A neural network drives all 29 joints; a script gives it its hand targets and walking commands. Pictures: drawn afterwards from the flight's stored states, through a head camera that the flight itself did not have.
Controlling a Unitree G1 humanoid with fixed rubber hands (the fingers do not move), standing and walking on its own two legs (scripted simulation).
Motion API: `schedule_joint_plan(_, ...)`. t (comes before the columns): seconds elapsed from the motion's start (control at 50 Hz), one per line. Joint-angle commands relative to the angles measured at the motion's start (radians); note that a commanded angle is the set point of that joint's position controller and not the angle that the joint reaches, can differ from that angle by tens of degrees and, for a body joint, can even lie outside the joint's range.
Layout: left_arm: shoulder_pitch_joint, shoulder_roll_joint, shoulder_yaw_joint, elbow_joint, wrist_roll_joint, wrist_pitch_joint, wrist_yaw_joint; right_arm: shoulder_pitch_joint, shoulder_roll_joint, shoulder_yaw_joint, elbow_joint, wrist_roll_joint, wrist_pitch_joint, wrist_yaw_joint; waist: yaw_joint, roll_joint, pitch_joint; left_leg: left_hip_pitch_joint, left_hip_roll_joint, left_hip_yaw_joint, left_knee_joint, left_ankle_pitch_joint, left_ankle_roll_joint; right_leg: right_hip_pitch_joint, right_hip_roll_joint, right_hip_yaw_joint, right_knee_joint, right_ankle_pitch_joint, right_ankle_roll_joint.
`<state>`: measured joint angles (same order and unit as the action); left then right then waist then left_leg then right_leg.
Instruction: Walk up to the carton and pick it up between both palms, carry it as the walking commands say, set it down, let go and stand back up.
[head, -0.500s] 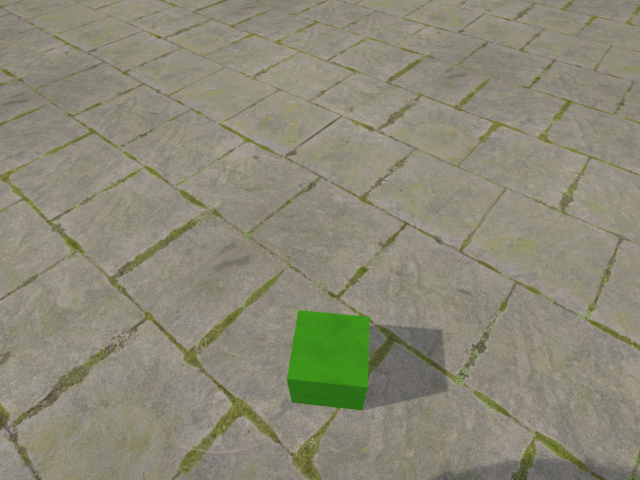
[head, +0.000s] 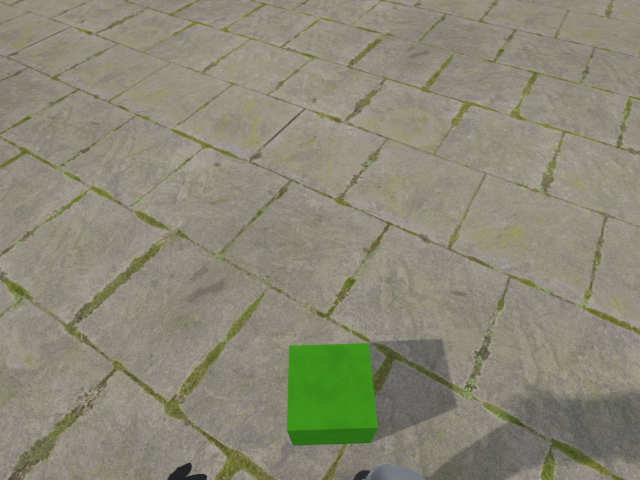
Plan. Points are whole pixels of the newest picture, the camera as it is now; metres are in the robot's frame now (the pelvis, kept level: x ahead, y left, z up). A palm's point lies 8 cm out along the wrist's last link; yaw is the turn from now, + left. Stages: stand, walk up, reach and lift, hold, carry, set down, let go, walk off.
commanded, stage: walk up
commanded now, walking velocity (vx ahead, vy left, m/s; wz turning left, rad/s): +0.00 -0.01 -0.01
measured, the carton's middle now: (330, 394) +0.40 -0.03 -0.66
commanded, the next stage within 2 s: none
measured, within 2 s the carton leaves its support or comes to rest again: neither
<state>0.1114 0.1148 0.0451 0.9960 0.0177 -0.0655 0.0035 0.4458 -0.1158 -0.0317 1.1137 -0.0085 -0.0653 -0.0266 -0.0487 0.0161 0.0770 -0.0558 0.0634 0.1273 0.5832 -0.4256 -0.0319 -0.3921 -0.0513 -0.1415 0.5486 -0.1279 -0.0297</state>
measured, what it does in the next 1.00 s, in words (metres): steps on the spot: left foot, then right foot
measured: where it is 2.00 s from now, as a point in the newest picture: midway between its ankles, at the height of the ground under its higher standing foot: outside the picture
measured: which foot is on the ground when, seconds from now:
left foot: down 0.00-0.00, up 0.02-0.24, down 0.26-0.72, up 0.74-1.00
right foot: down 0.00-0.28, up 0.30-0.70, down 0.72-1.00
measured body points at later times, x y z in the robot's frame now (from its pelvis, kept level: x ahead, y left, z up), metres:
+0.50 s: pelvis -0.01 +0.02 +0.01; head +0.03 +0.03 +0.46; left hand +0.03 +0.28 -0.14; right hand +0.07 -0.23 -0.12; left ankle +0.04 +0.12 -0.73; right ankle -0.07 -0.12 -0.63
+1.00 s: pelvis -0.07 -0.06 +0.03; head -0.06 -0.10 +0.48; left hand -0.09 +0.16 -0.11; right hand -0.08 -0.29 -0.15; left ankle -0.09 +0.11 -0.66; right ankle -0.13 -0.14 -0.73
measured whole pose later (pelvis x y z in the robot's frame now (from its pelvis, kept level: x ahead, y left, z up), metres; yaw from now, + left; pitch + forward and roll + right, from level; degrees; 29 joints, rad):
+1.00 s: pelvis -0.07 -0.06 +0.03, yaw -2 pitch +2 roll +4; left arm 0.39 0.09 0.02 1.08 0.02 -0.05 0.04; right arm 0.32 -0.21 -0.09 1.09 -0.04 0.04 0.02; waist 0.01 0.03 -0.03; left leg -0.38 0.04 0.05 0.84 -0.26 -0.05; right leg -0.03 -0.04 -0.03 0.21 -0.21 -0.04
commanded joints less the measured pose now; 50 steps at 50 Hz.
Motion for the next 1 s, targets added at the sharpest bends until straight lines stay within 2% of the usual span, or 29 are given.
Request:
schedule_joint_plan(0.0, 0.258, 0.13, -0.002, 0.067, -0.007, -0.004, 0.026, 0.041, -0.066, -0.01, -0.049, 0.029, 0.034, -0.01, 0.066, -0.204, -0.266, -0.211, -0.022, -0.129, 0.343, -0.172, 0.034, 0.43, -0.314, 0.262, -0.107, 1.222, -0.194)
schedule_joint_plan(0.06, 0.124, 0.096, -0.024, 0.05, -0.006, 0.02, 0.044, -0.003, -0.032, -0.013, -0.053, -0.008, 0.08, -0.007, 0.026, -0.127, -0.112, -0.192, -0.018, -0.114, 0.235, -0.105, 0.028, 0.239, -0.217, 0.197, -0.218, 0.625, -0.135)
schedule_joint_plan(0.08, 0.143, 0.099, -0.022, 0.06, 0.002, 0.022, 0.048, 0.001, -0.018, -0.012, -0.046, -0.013, 0.086, -0.012, 0.015, -0.105, -0.087, -0.183, -0.019, -0.12, 0.22, -0.084, 0.025, 0.191, -0.229, 0.176, -0.225, 0.636, -0.147)
schedule_joint_plan(0.14, 0.117, 0.137, -0.012, 0.061, 0.004, 0.037, 0.035, -0.017, -0.024, -0.007, -0.05, -0.024, 0.094, -0.018, 0.016, -0.093, -0.087, -0.123, -0.024, -0.084, 0.064, 0.031, 0.023, 0.133, -0.192, 0.164, -0.242, 0.291, -0.107)
schedule_joint_plan(0.18, 0.069, 0.218, 0.011, 0.049, 0.0, 0.048, 0.032, -0.054, -0.066, -0.017, -0.082, -0.024, 0.094, -0.029, 0.002, -0.153, -0.05, -0.129, -0.015, -0.055, -0.04, 0.226, 0.011, 0.122, -0.22, 0.161, -0.176, 0.404, -0.094)
schedule_joint_plan(0.2, 0.109, 0.231, 0.021, 0.051, -0.005, 0.059, 0.039, -0.068, -0.092, -0.016, -0.094, -0.017, 0.08, -0.028, 0.012, -0.121, -0.058, -0.14, 0.0, -0.062, -0.11, 0.311, 0.013, 0.152, -0.218, 0.156, -0.129, 0.466, -0.08)
schedule_joint_plan(0.24, 0.171, 0.173, 0.021, 0.048, -0.019, 0.082, 0.042, -0.126, -0.17, -0.036, -0.141, -0.016, 0.068, -0.03, 0.047, 0.008, -0.077, -0.118, 0.116, -0.153, -0.123, 0.575, 0.038, 0.071, -0.159, 0.113, -0.054, 0.16, -0.018)
schedule_joint_plan(0.28, 0.141, 0.137, 0.013, 0.019, -0.012, 0.121, 0.049, -0.13, -0.223, -0.047, -0.142, -0.001, 0.08, -0.032, 0.0, 0.247, -0.041, -0.277, 0.358, -0.38, -0.301, 0.637, 0.236, 0.053, 0.021, 0.016, 0.353, -0.433, 0.047)
schedule_joint_plan(0.3, 0.128, 0.134, 0.015, 0.027, 0.0, 0.139, 0.053, -0.134, -0.211, -0.05, -0.152, -0.016, 0.076, -0.036, 0.011, 0.224, -0.008, -0.279, 0.408, -0.403, -0.305, 0.722, 0.273, 0.009, 0.014, 0.083, 0.502, -0.487, 0.05)
schedule_joint_plan(0.36, 0.155, 0.125, 0.026, 0.044, -0.011, 0.14, 0.037, -0.242, -0.208, -0.047, -0.193, -0.014, 0.074, -0.042, 0.065, 0.086, -0.043, -0.217, 0.246, -0.212, -0.223, 0.904, 0.251, -0.047, 0.034, 0.152, 0.617, -0.437, 0.064)
schedule_joint_plan(0.4, 0.181, 0.125, 0.032, 0.053, 0.004, 0.139, 0.038, -0.25, -0.209, -0.056, -0.203, -0.02, 0.077, -0.04, 0.064, 0.004, -0.069, -0.163, 0.272, -0.238, -0.217, 0.892, 0.246, -0.069, 0.061, 0.162, 0.679, -0.401, 0.072)
schedule_joint_plan(0.46, 0.164, 0.2, 0.057, 0.019, 0.019, 0.161, 0.024, -0.117, -0.276, -0.074, -0.182, -0.013, 0.072, -0.046, 0.017, 0.024, -0.139, 0.012, 0.358, -0.333, -0.195, 0.848, 0.242, -0.197, 0.043, 0.24, 0.683, -0.377, 0.106)
schedule_joint_plan(0.48, 0.155, 0.209, 0.062, 0.02, 0.023, 0.159, 0.019, -0.116, -0.266, -0.073, -0.175, -0.007, 0.074, -0.043, 0.002, 0.011, -0.179, 0.026, 0.334, -0.323, -0.234, 0.612, 0.233, -0.165, 0.035, 0.239, 0.652, -0.349, 0.107)
schedule_joint_plan(0.52, 0.163, 0.172, 0.052, 0.0, 0.005, 0.142, 0.005, -0.218, -0.238, -0.058, -0.191, -0.011, 0.068, -0.03, 0.035, 0.19, -0.202, -0.084, 0.215, -0.225, -0.322, 0.152, 0.173, -0.047, 0.034, 0.146, 0.442, -0.297, 0.113)
schedule_joint_plan(0.54, 0.195, 0.162, 0.05, 0.007, -0.01, 0.139, 0.006, -0.254, -0.225, -0.052, -0.198, -0.01, 0.068, -0.025, 0.045, 0.264, -0.2, -0.119, 0.176, -0.219, -0.344, 0.079, 0.168, 0.024, 0.06, 0.122, 0.332, -0.332, 0.108)
schedule_joint_plan(0.58, 0.235, 0.175, 0.042, 0.032, -0.013, 0.143, 0.007, -0.226, -0.247, -0.062, -0.178, -0.029, 0.081, -0.014, 0.038, 0.349, -0.172, -0.142, 0.215, -0.236, -0.356, 0.057, 0.176, 0.095, 0.056, 0.11, 0.146, -0.398, 0.082)
schedule_joint_plan(0.62, 0.276, 0.168, 0.039, 0.05, -0.014, 0.142, 0.023, -0.191, -0.266, -0.066, -0.154, -0.031, 0.096, -0.009, 0.045, 0.243, -0.13, -0.158, 0.216, -0.27, -0.357, 0.005, 0.163, 0.159, 0.064, 0.081, -0.084, -0.363, 0.04)
schedule_joint_plan(0.66, 0.308, 0.148, 0.024, 0.071, -0.01, 0.113, 0.034, -0.155, -0.253, -0.073, -0.127, -0.012, 0.111, 0.0, 0.052, 0.112, -0.085, -0.238, 0.097, -0.162, -0.285, -0.022, 0.107, 0.283, 0.06, 0.09, -0.335, -0.15, 0.018)
schedule_joint_plan(0.68, 0.331, 0.182, 0.03, 0.071, -0.006, 0.098, 0.036, -0.132, -0.185, -0.059, -0.12, -0.003, 0.113, 0.011, 0.048, -0.046, -0.057, -0.343, 0.027, -0.092, -0.166, 0.012, 0.058, 0.31, -0.092, 0.294, -0.438, -0.285, 0.003)
schedule_joint_plan(0.7, 0.285, 0.247, 0.037, 0.047, -0.011, 0.09, 0.035, -0.125, -0.099, -0.041, -0.133, -0.007, 0.108, 0.01, 0.023, -0.29, -0.019, -0.446, -0.033, -0.032, 0.0, -0.059, 0.018, 0.239, -0.304, 0.52, -0.507, -0.453, -0.037)
schedule_joint_plan(0.74, 0.133, 0.189, 0.0, 0.005, 0.016, 0.066, 0.029, -0.228, -0.188, -0.057, -0.154, 0.015, 0.117, 0.018, 0.031, -0.246, 0.123, -0.3, -0.001, -0.155, 0.05, 0.046, 0.023, -0.082, -0.26, 0.427, -0.536, -0.55, -0.056)
schedule_joint_plan(0.76, 0.136, 0.126, -0.021, 0.011, 0.005, 0.048, 0.032, -0.24, -0.154, -0.046, -0.134, 0.002, 0.114, 0.025, 0.03, -0.176, 0.121, -0.273, -0.001, -0.145, 0.079, 0.114, 0.023, -0.012, -0.185, 0.35, -0.509, -0.441, -0.007)
schedule_joint_plan(0.8, 0.126, 0.137, -0.033, 0.027, -0.004, 0.029, 0.04, -0.088, -0.109, -0.035, -0.059, -0.013, 0.115, 0.027, -0.021, -0.207, 0.096, -0.347, -0.036, -0.128, 0.156, 0.146, 0.027, 0.133, -0.128, 0.213, -0.433, -0.188, -0.011)
schedule_joint_plan(0.82, 0.159, 0.157, -0.026, 0.031, -0.002, 0.023, 0.04, -0.086, -0.128, -0.042, -0.042, -0.022, 0.114, 0.026, 0.006, -0.199, 0.081, -0.374, -0.04, -0.117, 0.18, 0.148, 0.024, 0.188, -0.145, 0.233, -0.426, -0.159, -0.026)
schedule_joint_plan(0.86, 0.388, 0.19, 0.005, 0.088, -0.009, 0.024, 0.029, -0.183, -0.167, -0.06, -0.086, -0.031, 0.098, 0.036, 0.116, -0.237, 0.051, -0.557, -0.009, -0.057, 0.25, 0.098, -0.004, 0.368, -0.245, 0.419, -0.52, -0.534, -0.044)
schedule_joint_plan(0.88, 0.411, 0.213, 0.016, 0.097, -0.008, 0.027, 0.03, -0.263, -0.2, -0.069, -0.126, -0.035, 0.097, 0.043, 0.138, -0.207, 0.126, -0.635, 0.018, -0.087, 0.266, 0.126, -0.031, 0.355, -0.293, 0.473, -0.551, -0.582, -0.048)
schedule_joint_plan(0.9, 0.431, 0.199, 0.013, 0.105, -0.005, 0.024, 0.036, -0.285, -0.201, -0.071, -0.129, -0.036, 0.095, 0.05, 0.139, -0.133, 0.149, -0.679, 0.033, -0.113, 0.276, 0.158, -0.04, 0.369, -0.316, 0.496, -0.544, -0.526, -0.041)
schedule_joint_plan(0.94, 0.443, 0.187, 0.017, 0.117, 0.003, 0.003, 0.042, -0.221, -0.167, -0.072, -0.101, -0.025, 0.081, 0.053, 0.104, -0.14, 0.094, -0.692, 0.012, -0.121, 0.274, 0.179, -0.03, 0.506, -0.276, 0.402, -0.464, -0.244, -0.024)
schedule_joint_plan(0.98, 0.483, 0.176, 0.02, 0.13, -0.001, -0.015, 0.044, -0.202, -0.131, -0.059, -0.074, -0.017, 0.07, 0.054, 0.122, -0.156, 0.034, -0.632, -0.002, -0.086, 0.286, 0.182, -0.025, 0.531, -0.236, 0.321, -0.414, -0.055, -0.031)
